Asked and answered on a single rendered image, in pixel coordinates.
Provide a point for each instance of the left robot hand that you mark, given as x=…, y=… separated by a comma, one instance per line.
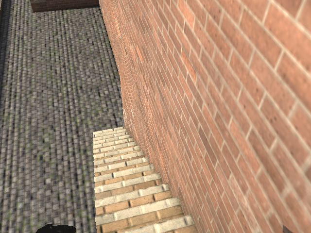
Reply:
x=49, y=228

